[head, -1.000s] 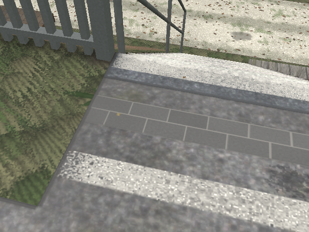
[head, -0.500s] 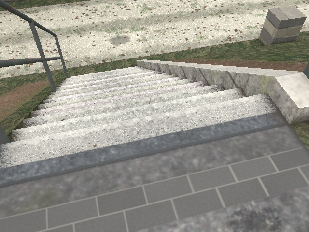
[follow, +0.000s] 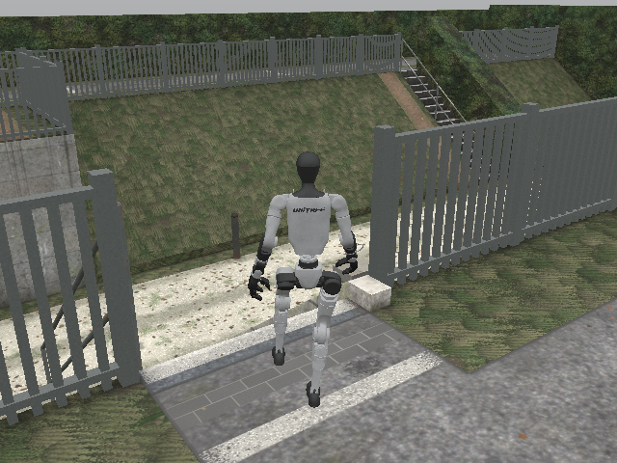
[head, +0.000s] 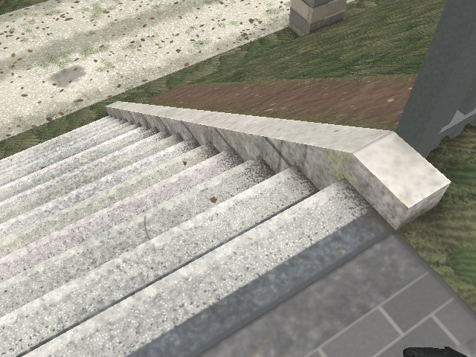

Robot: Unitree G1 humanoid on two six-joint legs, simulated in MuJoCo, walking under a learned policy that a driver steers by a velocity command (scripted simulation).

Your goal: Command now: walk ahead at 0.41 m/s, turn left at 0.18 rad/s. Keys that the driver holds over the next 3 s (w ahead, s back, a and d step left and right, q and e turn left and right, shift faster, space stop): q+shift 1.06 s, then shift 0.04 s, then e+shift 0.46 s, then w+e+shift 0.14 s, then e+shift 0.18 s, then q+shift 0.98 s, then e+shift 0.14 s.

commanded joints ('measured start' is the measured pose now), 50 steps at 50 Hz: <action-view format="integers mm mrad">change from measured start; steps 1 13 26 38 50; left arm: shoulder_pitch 21 -6 -246 -148 -157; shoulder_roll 140 143 122 309 267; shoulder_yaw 27 12 10 68 85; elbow -34 -220 -207 -156 -225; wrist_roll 9 143 49 59 63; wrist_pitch -16 6 9 -48 -46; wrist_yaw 33 -9 39 22 79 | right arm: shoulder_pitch -51 48 239 236 61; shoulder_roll -34 -158 -204 -233 -86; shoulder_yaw -13 -66 -101 -90 -12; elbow -43 24 -99 -68 -93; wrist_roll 17 -22 -17 -68 -53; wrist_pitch -41 -9 9 42 82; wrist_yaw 29 44 27 43 126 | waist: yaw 28 59 -88 -20 61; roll -28 -27 78 -127 -102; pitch -99 -131 -145 -202 -102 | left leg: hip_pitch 285 279 669 104 164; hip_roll -129 -24 -64 -281 19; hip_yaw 102 -501 -668 -275 93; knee -245 -637 -500 166 97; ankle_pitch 370 20 -192 -670 -395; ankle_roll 27 352 248 -74 -105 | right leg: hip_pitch -106 -341 -523 182 85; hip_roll -213 -241 -186 -637 -469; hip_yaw -12 151 159 459 -118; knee -39 814 363 -57 -109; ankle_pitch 752 -233 -38 807 638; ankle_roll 49 232 276 -240 -111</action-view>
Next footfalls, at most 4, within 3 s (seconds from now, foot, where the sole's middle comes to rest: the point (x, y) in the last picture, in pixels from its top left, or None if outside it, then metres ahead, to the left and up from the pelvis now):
0.12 left None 0.32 0.11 -0.77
0.70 right None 0.43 -0.04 -0.77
1.16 left None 0.24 0.12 -0.77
1.74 right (280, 334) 0.50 -0.05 -0.77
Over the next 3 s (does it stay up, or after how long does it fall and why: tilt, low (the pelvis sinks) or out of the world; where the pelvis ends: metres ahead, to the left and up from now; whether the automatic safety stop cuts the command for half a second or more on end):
stays up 0.56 0.02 0.01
